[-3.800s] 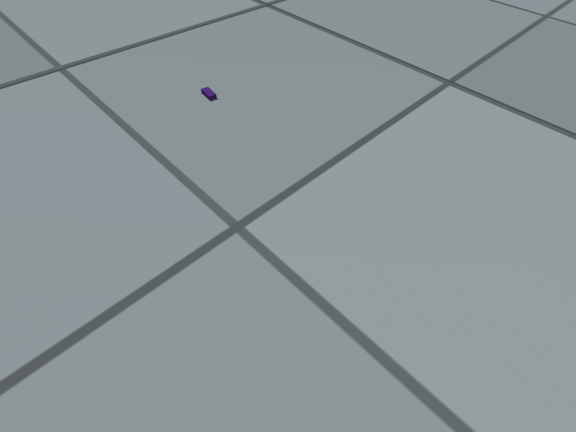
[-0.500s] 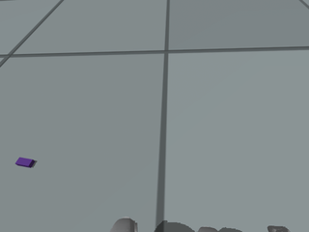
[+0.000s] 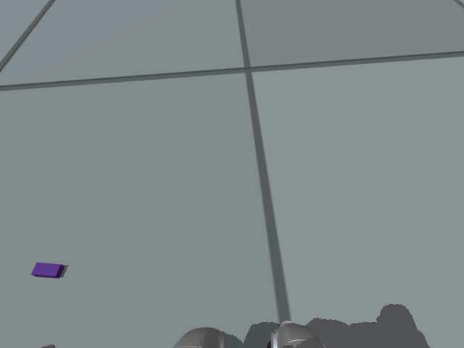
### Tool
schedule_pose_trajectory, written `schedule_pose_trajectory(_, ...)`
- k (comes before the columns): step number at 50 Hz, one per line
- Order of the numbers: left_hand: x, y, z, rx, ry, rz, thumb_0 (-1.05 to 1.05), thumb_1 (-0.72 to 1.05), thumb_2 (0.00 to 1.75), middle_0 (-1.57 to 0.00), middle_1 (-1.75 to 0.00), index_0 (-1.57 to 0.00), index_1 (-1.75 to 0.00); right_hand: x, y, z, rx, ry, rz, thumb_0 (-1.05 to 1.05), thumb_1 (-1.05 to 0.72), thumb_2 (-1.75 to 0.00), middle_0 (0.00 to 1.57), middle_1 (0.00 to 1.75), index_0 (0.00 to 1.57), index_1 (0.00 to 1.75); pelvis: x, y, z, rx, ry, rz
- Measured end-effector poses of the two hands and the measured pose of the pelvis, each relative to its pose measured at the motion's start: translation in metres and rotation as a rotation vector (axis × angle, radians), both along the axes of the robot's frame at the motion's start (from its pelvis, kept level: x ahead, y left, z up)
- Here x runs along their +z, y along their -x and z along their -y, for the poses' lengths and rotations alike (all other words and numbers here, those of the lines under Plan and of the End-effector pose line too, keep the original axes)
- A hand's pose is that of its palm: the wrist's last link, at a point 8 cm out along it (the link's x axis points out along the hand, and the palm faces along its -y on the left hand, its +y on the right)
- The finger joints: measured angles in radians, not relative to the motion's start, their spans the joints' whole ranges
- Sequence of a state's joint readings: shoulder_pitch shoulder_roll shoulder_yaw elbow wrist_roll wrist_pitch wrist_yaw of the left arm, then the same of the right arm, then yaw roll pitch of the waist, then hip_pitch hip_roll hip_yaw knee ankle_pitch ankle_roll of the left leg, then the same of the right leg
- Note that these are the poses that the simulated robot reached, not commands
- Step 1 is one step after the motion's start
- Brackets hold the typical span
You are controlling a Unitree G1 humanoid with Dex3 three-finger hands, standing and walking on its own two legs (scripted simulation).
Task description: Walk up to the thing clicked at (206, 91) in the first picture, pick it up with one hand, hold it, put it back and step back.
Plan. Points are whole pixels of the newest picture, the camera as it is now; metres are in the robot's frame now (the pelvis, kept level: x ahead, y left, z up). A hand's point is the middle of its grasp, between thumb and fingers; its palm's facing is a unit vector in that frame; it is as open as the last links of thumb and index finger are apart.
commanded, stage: walk up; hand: left
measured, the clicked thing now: (48, 270) +0.52 +0.82 -0.72
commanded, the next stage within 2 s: none
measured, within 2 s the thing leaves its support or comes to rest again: neither
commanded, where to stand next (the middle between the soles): +0.10 +0.63 m, yaw -10 degrees
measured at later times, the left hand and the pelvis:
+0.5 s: hand out of the picture +0.11 +0.53 -0.12, palm faces -0.08 -0.81 -0.58, open 7.4 cm; pelvis +0.04 +0.22 -0.01, yaw -2 degrees
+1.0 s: hand out of the picture +0.13 +0.79 -0.13, palm faces -0.07 -0.79 -0.61, open 7.4 cm; pelvis +0.03 +0.45 -0.01, yaw -3 degrees
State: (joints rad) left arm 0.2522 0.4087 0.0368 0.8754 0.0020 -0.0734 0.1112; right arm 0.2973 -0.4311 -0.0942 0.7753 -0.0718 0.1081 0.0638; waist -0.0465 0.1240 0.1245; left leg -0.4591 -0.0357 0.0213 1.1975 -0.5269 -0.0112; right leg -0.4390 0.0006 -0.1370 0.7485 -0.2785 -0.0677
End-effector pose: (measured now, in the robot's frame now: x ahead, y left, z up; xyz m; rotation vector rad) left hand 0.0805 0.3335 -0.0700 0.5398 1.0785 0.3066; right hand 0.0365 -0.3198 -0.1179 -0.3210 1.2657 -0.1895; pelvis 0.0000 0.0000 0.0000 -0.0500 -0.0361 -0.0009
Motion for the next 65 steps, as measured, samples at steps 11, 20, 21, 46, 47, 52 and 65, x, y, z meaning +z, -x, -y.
schedule_pose_trajectory(11,0.006,0.007,-0.143,0.013,-0.075,0.003,0.01,0.90,0.89,-0.21,-0.31,-0.21,-0.30,0.014,-0.089,-0.094,0.099,0.023,0.186,0.01,-0.90,-0.90,0.20,0.30,0.21,0.30,-0.013,-0.011,-0.112,0.008,-0.020,-0.015)
schedule_pose_trajectory(20,-0.006,-0.017,-0.225,0.026,-0.068,-0.070,0.01,0.90,0.89,-0.21,-0.30,-0.20,-0.30,0.018,-0.061,-0.178,0.019,0.047,0.147,0.01,-0.90,-0.90,0.20,0.30,0.21,0.30,-0.008,-0.026,-0.188,-0.017,-0.031,-0.023)
schedule_pose_trajectory(21,-0.005,-0.020,-0.226,0.016,-0.057,-0.077,0.01,0.90,0.89,-0.21,-0.30,-0.20,-0.30,0.017,-0.057,-0.186,0.011,0.039,0.133,0.01,-0.90,-0.90,0.20,0.30,0.21,0.30,-0.006,-0.029,-0.194,-0.020,-0.033,-0.023)
schedule_pose_trajectory(46,-0.010,-0.029,-0.473,0.013,-0.124,-0.069,0.01,0.90,0.89,-0.21,-0.30,-0.20,-0.30,0.005,-0.089,-0.405,0.036,0.069,0.174,0.01,-0.90,-0.90,0.20,0.30,0.20,0.30,-0.026,-0.036,-0.429,-0.054,-0.025,-0.006)
schedule_pose_trajectory(47,-0.011,-0.034,-0.479,0.013,-0.115,-0.072,0.01,0.90,0.89,-0.21,-0.30,-0.20,-0.30,0.008,-0.084,-0.416,0.024,0.068,0.170,0.01,-0.90,-0.90,0.20,0.30,0.20,0.30,-0.023,-0.036,-0.436,-0.055,-0.021,-0.007)
schedule_pose_trajectory(52,-0.012,-0.052,-0.489,-0.034,-0.035,-0.068,0.01,0.90,0.89,-0.21,-0.30,-0.20,-0.30,0.018,-0.058,-0.463,-0.020,0.046,0.133,0.01,-0.90,-0.90,0.20,0.30,0.21,0.30,-0.006,-0.034,-0.468,-0.065,-0.022,-0.011)
schedule_pose_trajectory(65,0.007,-0.025,-0.557,-0.059,-0.025,-0.014,0.01,0.90,0.89,-0.21,-0.31,-0.21,-0.30,-0.007,-0.041,-0.563,-0.017,-0.020,0.087,0.01,-0.90,-0.90,0.20,0.30,0.21,0.30,-0.004,-0.016,-0.567,-0.073,-0.030,0.007)
